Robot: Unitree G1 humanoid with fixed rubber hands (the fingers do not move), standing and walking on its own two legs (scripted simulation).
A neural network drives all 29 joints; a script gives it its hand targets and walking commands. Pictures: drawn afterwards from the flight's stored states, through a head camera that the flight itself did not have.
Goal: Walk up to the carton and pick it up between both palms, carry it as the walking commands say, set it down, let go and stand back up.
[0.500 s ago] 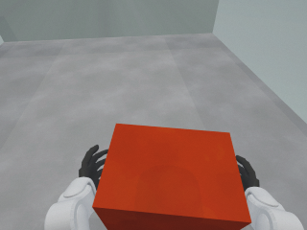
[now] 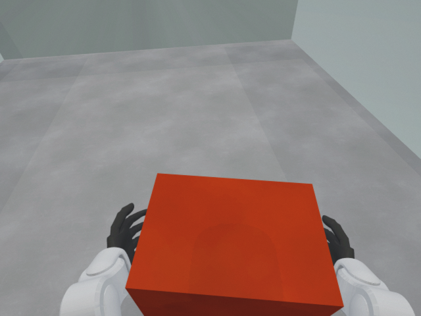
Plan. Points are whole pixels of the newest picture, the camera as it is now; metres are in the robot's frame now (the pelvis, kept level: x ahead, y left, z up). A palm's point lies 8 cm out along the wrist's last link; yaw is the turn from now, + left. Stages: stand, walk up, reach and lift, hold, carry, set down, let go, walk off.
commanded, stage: carry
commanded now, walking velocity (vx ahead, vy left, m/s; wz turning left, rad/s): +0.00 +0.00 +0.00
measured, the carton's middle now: (226, 267) +0.24 +0.00 +0.01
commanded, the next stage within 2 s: hold in 1.14 s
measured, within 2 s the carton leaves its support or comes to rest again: neither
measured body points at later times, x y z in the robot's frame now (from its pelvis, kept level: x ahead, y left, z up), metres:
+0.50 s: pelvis -0.04 +0.00 +0.00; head -0.06 +0.00 +0.45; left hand +0.20 +0.17 +0.08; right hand +0.19 -0.18 +0.07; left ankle -0.02 +0.09 -0.73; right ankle -0.06 -0.12 -0.73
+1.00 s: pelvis -0.05 +0.00 +0.00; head -0.06 +0.00 +0.45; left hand +0.20 +0.17 +0.08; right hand +0.19 -0.18 +0.06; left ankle -0.02 +0.09 -0.73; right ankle -0.06 -0.12 -0.73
